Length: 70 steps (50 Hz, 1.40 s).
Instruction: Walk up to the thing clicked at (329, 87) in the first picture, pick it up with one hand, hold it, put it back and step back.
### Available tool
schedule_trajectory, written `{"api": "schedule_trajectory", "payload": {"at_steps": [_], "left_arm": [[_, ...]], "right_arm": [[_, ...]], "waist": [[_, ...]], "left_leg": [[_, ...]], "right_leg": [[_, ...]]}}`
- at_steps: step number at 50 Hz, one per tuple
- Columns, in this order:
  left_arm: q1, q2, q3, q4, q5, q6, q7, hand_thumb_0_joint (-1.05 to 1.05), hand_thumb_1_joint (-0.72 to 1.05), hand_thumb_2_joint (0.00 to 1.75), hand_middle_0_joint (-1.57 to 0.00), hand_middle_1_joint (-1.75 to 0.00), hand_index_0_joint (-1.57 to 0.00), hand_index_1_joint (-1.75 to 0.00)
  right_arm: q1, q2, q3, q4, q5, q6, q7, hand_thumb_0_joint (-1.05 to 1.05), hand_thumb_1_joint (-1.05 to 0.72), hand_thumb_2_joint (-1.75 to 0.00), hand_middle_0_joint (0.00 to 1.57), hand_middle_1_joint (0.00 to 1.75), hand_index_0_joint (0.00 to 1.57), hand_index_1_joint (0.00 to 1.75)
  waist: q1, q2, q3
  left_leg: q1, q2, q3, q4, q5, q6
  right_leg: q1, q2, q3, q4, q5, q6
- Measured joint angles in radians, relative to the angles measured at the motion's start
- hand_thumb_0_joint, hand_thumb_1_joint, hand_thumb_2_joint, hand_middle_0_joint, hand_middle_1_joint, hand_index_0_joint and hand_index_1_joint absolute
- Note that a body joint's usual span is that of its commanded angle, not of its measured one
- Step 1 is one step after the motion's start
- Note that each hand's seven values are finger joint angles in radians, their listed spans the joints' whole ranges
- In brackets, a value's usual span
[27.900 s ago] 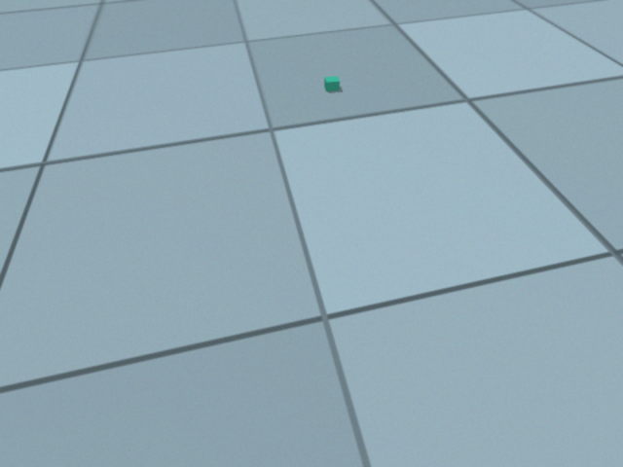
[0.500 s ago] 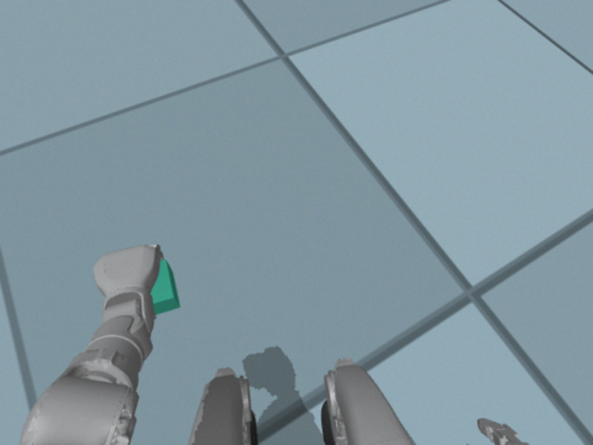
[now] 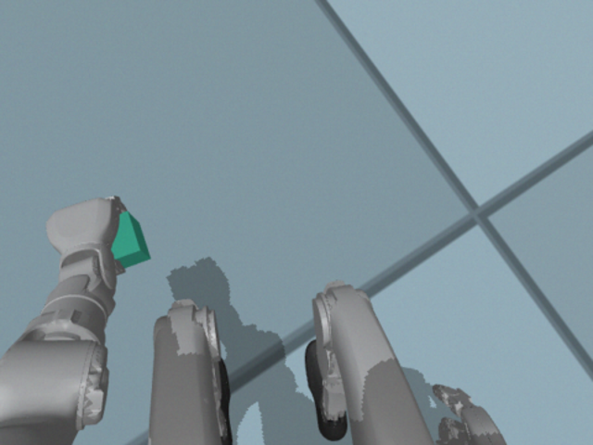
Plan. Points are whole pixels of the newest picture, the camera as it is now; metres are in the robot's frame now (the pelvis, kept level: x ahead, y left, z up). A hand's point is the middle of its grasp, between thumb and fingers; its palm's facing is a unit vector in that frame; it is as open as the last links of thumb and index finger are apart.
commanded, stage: crouch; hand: left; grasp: from above
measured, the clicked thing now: (112, 245) +0.41 +0.25 -0.21
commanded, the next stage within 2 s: lower in 0.70 s
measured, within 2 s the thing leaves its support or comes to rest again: neither
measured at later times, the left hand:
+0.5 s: hand (121, 250) +0.42 +0.25 -0.27, palm faces -0.44 -0.14 -0.89, open 9.5 cm
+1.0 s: hand (126, 250) +0.43 +0.26 -0.32, palm faces -0.46 -0.15 -0.88, open 9.5 cm
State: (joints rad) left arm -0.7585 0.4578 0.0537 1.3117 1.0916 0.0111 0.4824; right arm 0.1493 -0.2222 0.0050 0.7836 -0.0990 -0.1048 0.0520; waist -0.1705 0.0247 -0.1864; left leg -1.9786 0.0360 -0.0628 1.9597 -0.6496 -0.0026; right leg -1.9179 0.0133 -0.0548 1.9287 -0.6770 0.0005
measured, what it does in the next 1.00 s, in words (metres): lowers itself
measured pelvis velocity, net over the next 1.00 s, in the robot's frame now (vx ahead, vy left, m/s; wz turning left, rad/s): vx -0.01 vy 0.00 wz -0.07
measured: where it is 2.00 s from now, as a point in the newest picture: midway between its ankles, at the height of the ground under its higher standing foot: (273, 414)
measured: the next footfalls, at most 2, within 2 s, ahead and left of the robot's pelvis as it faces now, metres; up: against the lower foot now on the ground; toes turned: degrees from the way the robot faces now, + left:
none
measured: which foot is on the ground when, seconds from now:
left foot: down 0.00-1.00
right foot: down 0.00-1.00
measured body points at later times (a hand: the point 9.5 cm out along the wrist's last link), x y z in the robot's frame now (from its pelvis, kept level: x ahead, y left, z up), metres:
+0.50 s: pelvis -0.01 +0.00 -0.08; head +0.23 +0.04 +0.30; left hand +0.44 +0.26 -0.22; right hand +0.04 -0.26 -0.20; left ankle +0.07 +0.12 -0.43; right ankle +0.07 -0.12 -0.43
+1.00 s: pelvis -0.01 +0.00 -0.13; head +0.24 +0.04 +0.25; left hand +0.45 +0.26 -0.27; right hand +0.02 -0.27 -0.24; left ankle +0.07 +0.12 -0.43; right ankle +0.07 -0.12 -0.43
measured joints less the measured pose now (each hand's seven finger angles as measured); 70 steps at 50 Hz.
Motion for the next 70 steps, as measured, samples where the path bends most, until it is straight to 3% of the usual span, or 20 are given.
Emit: {"api": "schedule_trajectory", "payload": {"at_steps": [6, 12, 20, 30, 41, 49, 61, 70], "left_arm": [[-0.032, 0.028, 0.008, 0.022, 0.007, 0.028, 0.022, -0.01, 0.06, 0.38, -0.82, -0.37, -0.81, -0.38], [-0.07, 0.044, 0.01, 0.061, -0.013, 0.046, 0.014, -0.01, 0.05, 0.38, -0.83, -0.36, -0.82, -0.37], [-0.086, 0.061, 0.031, 0.084, -0.007, 0.015, -0.005, -0.01, 0.05, 0.39, -0.84, -0.36, -0.83, -0.37], [-0.102, 0.094, 0.087, 0.117, 0.029, -0.014, 0.041, -0.01, 0.05, 0.39, -0.84, -0.36, -0.83, -0.37], [-0.158, 0.135, 0.096, 0.205, 0.021, -0.026, 0.036, -0.01, 0.05, 0.39, -0.84, -0.36, -0.83, -0.37], [-0.19, 0.171, 0.091, 0.265, 0.038, -0.055, 0.032, -0.01, 0.04, 0.39, -0.85, -0.35, -0.84, -0.36], [-0.151, 0.194, 0.158, 0.225, 0.063, -0.071, 0.11, -0.01, 0.05, 0.38, -0.83, -0.36, -0.82, -0.37], [-0.188, 0.226, 0.155, 0.296, 0.052, -0.063, 0.13, -0.01, 0.05, 0.39, -0.84, -0.36, -0.83, -0.37]], "right_arm": [[-0.028, -0.017, -0.008, -0.002, -0.017, -0.011, 0.014, 0.0, -0.89, -0.89, 0.2, 0.3, 0.2, 0.3], [-0.032, -0.026, -0.01, -0.006, -0.023, -0.016, 0.034, 0.0, -0.89, -0.89, 0.2, 0.3, 0.2, 0.3], [-0.015, -0.02, 0.005, -0.002, -0.03, -0.018, 0.06, 0.0, -0.89, -0.89, 0.2, 0.3, 0.2, 0.3], [-0.004, -0.018, 0.016, 0.015, -0.046, -0.02, 0.079, 0.0, -0.9, -0.89, 0.2, 0.3, 0.2, 0.3], [-0.003, -0.03, 0.029, 0.042, -0.059, -0.036, 0.1, 0.0, -0.9, -0.89, 0.2, 0.3, 0.2, 0.3], [-0.012, -0.042, 0.052, 0.04, -0.066, -0.051, 0.117, 0.0, -0.9, -0.89, 0.2, 0.3, 0.2, 0.3], [-0.031, -0.046, 0.056, 0.027, -0.094, -0.06, 0.156, 0.0, -0.9, -0.89, 0.2, 0.3, 0.2, 0.3], [-0.047, -0.05, 0.082, 0.028, -0.103, -0.073, 0.186, 0.0, -0.9, -0.89, 0.2, 0.3, 0.2, 0.3]], "waist": [[-0.014, -0.01, 0.006], [-0.019, -0.006, 0.022], [-0.023, -0.009, 0.058], [-0.04, -0.016, 0.094], [-0.043, -0.012, 0.105], [-0.052, -0.024, 0.134], [-0.078, -0.059, 0.199], [-0.086, -0.049, 0.218]], "left_leg": [[-0.063, -0.001, -0.013, 0.073, -0.02, -0.001], [-0.107, 0.0, -0.015, 0.129, -0.033, 0.004], [-0.166, 0.008, -0.019, 0.206, -0.039, 0.006], [-0.25, 0.01, -0.025, 0.298, -0.025, 0.005], [-0.303, 0.012, -0.04, 0.365, -0.025, 0.004], [-0.331, 0.013, -0.054, 0.411, -0.032, 0.005], [-0.373, 0.011, -0.075, 0.488, -0.043, 0.006], [-0.389, 0.015, -0.09, 0.52, -0.06, 0.007]], "right_leg": [[-0.055, 0.001, -0.011, 0.065, -0.019, 0.001], [-0.096, 0.003, -0.011, 0.116, -0.03, 0.005], [-0.158, 0.011, -0.012, 0.19, -0.032, 0.008], [-0.245, 0.015, -0.015, 0.284, -0.015, 0.006], [-0.296, 0.021, -0.026, 0.344, -0.01, 0.006], [-0.319, 0.024, -0.037, 0.381, -0.013, 0.008], [-0.35, 0.029, -0.053, 0.442, -0.019, 0.014], [-0.363, 0.036, -0.065, 0.462, -0.027, 0.017]]}}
